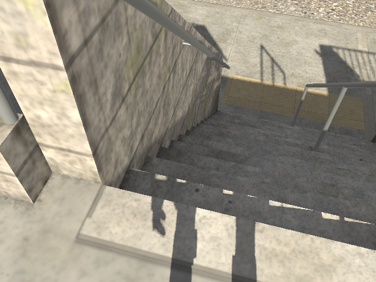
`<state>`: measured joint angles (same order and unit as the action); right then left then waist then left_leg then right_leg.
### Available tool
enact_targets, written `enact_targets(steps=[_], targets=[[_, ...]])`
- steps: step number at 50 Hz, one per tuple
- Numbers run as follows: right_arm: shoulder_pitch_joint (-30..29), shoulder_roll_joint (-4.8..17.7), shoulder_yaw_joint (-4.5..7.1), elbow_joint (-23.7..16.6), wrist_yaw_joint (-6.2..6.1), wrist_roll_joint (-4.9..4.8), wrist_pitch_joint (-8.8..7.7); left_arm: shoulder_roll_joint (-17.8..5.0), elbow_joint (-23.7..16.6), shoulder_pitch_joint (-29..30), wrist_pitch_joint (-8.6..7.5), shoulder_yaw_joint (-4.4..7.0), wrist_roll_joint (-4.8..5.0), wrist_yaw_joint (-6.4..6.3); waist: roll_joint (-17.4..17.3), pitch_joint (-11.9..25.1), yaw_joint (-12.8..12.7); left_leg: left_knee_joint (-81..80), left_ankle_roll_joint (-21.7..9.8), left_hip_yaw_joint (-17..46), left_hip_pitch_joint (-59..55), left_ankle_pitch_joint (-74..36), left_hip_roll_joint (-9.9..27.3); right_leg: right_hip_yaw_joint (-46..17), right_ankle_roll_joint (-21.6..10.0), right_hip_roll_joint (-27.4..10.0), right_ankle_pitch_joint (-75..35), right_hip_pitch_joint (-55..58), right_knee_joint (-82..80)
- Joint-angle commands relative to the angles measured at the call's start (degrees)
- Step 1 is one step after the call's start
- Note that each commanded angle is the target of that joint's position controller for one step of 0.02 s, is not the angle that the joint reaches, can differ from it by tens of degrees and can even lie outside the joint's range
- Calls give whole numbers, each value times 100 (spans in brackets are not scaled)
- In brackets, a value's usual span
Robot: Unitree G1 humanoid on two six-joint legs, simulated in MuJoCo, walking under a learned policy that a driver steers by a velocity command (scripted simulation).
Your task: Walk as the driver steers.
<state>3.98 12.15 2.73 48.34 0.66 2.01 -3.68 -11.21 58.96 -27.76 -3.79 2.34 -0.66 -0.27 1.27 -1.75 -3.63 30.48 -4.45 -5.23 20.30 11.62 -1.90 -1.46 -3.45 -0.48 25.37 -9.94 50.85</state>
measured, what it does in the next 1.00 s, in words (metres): walks ahead, turning right: right foot, then left foot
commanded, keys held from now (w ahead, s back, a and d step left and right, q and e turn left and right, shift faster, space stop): w+e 0.60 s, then w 0.40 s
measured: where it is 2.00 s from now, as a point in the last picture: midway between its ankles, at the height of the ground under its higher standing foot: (272, 212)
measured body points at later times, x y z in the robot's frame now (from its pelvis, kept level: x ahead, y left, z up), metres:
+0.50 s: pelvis +0.28 -0.02 -0.02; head +0.32 -0.03 +0.43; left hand +0.49 +0.17 -0.14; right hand +0.18 -0.26 -0.16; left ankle +0.09 +0.10 -0.64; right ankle +0.35 -0.07 -0.73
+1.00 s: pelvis +0.53 -0.07 -0.02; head +0.53 -0.06 +0.43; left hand +0.63 +0.18 -0.15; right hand +0.54 -0.35 -0.13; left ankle +0.59 -0.02 -0.73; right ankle +0.36 -0.08 -0.69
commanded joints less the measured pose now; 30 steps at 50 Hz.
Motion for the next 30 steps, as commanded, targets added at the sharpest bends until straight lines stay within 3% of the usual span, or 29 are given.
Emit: enact_targets(steps=[1,3,4,6,9,13,15,16,17,18,19,21,22,23,24,25,26,27,28,29,30], targets=[[1189,728,197,157,-21,-42,-4,-561,-538,417,-121,139,-22,69,-436,83,613,-2023,-715,2657,-2127,1301,2042,-252,-239,-353,-674,-2785,1711],[1030,395,80,198,-55,-74,-98,-441,-473,353,16,159,-112,129,-650,-192,347,-2233,-376,1626,-1498,296,1564,-212,-147,-485,-984,-2408,1375],[1128,346,58,246,-77,-72,-150,-371,-421,274,82,162,-133,160,-669,-176,310,-2244,-330,1325,-1435,-210,1496,-170,-109,-446,-1076,-2320,1370],[1448,415,56,417,-158,-136,-226,-314,-527,498,171,180,-173,201,-597,-287,261,-2278,-310,935,-1534,-1064,1482,-135,-40,-431,-1303,-2693,1332],[1732,410,28,527,-194,-116,-261,-255,-814,1162,216,163,-144,219,-512,-397,287,-2287,-278,388,-1621,-2070,1436,-10,14,-387,-1870,-3194,956],[1916,401,-14,615,-185,-93,-274,-131,-1223,2110,196,55,-132,303,-513,-528,414,-2176,-104,-322,-1558,-3098,1238,515,0,-239,-2718,-2899,-440],[2225,390,-40,736,-241,-126,-270,-96,-1497,2732,218,-13,-148,352,-473,-554,581,-2294,-95,-394,-1838,-3305,1377,808,-134,-162,-2782,-2772,-997],[2246,501,-10,757,-264,-97,-253,-110,-1592,2884,233,-24,-100,356,-448,-619,586,-2250,-41,-487,-2027,-3545,1378,891,-201,-103,-2705,-2719,-1293],[2243,536,-1,755,-278,-109,-248,-172,-1588,2772,249,-18,-132,364,-508,-528,470,-1971,15,-587,-2290,-4329,1438,963,-326,52,-2584,-2504,-1464],[2290,730,29,803,-353,-122,-214,-200,-1593,2675,245,-14,-106,308,-537,-326,452,-1661,33,-679,-2541,-5002,1453,1125,-401,224,-2342,-2241,-1570],[2334,738,24,827,-390,-92,-159,-276,-1506,2367,238,14,-88,274,-649,-150,307,-1134,64,-783,-2666,-5916,1469,1223,-530,437,-2112,-1844,-1499],[2074,978,78,690,-399,-56,-44,-637,-1125,1080,212,171,-155,230,-846,467,-277,644,36,-797,-2410,-6559,1611,1058,-836,663,-1594,-551,-1386],[1838,1051,106,581,-353,-125,-28,-824,-913,316,166,272,-193,161,-664,850,-691,2006,43,-839,-1812,-5340,1511,751,-1063,603,-1848,525,-2058],[1968,779,77,432,-283,-152,-32,-1327,-834,-75,179,427,-167,64,168,1283,-674,4044,142,-865,-500,-1565,955,-748,-1429,-585,-1970,1762,-2217],[2386,416,15,25,-179,-216,-42,-1812,-1025,254,206,518,-66,69,1072,2029,-96,5928,397,79,1691,2298,-84,-3835,-2563,-2052,-3110,3390,-2553],[1668,757,76,-121,-171,-144,-96,-1614,-1071,231,300,512,59,-2,71,1748,-400,5937,395,824,2493,1550,171,-3584,-2431,-1880,-2317,3099,-3083],[1278,767,56,-350,-170,-191,-194,-1382,-1039,579,331,468,9,-48,-2,898,-275,5689,354,802,2642,1093,397,-2983,-2168,-1749,-2090,2260,-3335],[1293,789,72,-289,-192,-162,-204,-1038,-1090,944,317,366,-25,-64,-520,313,126,5114,356,758,2240,788,606,-2488,-1829,-1518,-2426,1152,-3560],[1351,759,70,-306,-232,-95,-84,-902,-1144,1134,237,301,-24,-83,-594,81,380,4764,462,769,1767,755,741,-2068,-1616,-1251,-2991,392,-3599],[1493,624,48,-324,-200,15,97,-831,-1165,1173,144,253,20,-77,-409,85,563,4389,566,759,1350,758,808,-1737,-1483,-970,-3186,-76,-3628],[1473,586,51,-361,-196,48,230,-816,-1156,1158,75,220,41,-83,-392,28,657,3986,636,764,1187,790,835,-1507,-1379,-720,-3134,-374,-3634]])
